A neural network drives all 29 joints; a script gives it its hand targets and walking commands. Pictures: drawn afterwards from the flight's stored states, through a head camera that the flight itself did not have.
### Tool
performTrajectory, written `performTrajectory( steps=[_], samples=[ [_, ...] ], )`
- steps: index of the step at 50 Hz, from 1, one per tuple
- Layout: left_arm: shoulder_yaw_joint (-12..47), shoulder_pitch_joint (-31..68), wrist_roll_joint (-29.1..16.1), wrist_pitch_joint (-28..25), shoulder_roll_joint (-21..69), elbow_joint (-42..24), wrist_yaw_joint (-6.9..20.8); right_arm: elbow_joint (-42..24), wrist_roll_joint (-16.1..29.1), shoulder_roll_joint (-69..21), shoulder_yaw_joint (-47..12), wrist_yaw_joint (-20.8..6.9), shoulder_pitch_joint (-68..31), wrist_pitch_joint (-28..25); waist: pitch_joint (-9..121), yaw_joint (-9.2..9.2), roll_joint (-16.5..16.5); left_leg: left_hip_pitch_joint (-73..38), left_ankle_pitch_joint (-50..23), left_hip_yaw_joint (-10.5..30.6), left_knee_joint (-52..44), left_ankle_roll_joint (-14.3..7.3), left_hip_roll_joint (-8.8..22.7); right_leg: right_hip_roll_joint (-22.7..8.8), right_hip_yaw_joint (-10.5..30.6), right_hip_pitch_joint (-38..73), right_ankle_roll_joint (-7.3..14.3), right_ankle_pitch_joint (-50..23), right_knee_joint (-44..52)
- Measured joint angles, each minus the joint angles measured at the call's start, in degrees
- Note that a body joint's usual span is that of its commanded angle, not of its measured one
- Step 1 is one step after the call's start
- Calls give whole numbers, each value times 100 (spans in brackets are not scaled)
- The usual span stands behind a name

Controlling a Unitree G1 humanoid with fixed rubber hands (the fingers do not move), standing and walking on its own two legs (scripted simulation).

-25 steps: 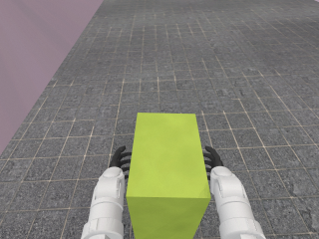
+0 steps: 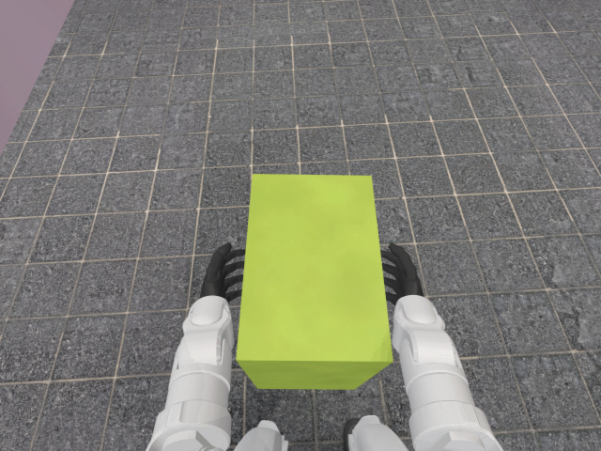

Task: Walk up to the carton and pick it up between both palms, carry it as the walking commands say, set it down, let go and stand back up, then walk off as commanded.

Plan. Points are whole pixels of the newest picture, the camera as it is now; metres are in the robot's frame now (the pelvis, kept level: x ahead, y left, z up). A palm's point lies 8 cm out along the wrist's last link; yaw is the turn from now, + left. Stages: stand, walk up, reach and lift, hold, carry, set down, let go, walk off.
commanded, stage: set down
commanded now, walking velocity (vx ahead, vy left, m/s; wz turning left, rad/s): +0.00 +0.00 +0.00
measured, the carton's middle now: (308, 293) +0.37 +0.03 -0.13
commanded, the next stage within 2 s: none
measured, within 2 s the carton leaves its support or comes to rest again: neither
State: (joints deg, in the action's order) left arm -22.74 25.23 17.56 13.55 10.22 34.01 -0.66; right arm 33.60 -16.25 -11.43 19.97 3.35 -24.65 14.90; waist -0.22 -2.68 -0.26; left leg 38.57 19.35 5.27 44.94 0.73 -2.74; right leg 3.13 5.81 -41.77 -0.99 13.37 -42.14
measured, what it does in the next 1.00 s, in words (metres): lowers itself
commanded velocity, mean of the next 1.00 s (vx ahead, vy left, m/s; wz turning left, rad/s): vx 0.00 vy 0.00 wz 0.00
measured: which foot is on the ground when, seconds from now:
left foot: down 0.00-1.00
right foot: down 0.00-1.00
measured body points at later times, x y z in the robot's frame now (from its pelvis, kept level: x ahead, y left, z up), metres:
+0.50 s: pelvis -0.01 +0.00 -0.06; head +0.17 +0.00 +0.35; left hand +0.37 +0.16 -0.14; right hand +0.38 -0.12 -0.15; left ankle +0.02 +0.13 -0.70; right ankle +0.07 -0.12 -0.70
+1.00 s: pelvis -0.02 +0.00 -0.14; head +0.20 +0.00 +0.25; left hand +0.40 +0.16 -0.23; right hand +0.40 -0.11 -0.24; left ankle +0.02 +0.13 -0.70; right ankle +0.07 -0.13 -0.70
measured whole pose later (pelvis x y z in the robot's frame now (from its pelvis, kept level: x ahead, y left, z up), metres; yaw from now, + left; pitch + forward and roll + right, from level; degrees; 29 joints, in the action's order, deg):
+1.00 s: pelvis -0.02 +0.00 -0.14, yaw +1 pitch +36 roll +1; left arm -20.1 41.4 7.7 6.8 3.7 42.2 -4.9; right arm 38.6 -9.5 -6.1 18.8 7.7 -39.6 8.9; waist 8.2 -2.0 -0.5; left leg 87.0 32.1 5.2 83.2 2.1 -6.7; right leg 6.4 7.2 -90.9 -2.9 25.8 -80.9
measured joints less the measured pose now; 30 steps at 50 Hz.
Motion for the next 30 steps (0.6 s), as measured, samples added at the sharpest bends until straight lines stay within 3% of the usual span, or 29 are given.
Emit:
performTrajectory(
  steps=[16,30],
  samples=[
    [30,545,-338,-400,-13,168,-343,178,66,269,120,-123,-568,-403,351,87,-2,1926,403,-78,1317,-39,-194,33,141,-1943,-138,430,-1353],
    [165,865,-671,-667,-323,452,-347,243,298,289,-33,188,-820,-580,758,52,-24,3303,791,-19,2320,69,-253,157,111,-3363,-108,816,-2413]
  ],
)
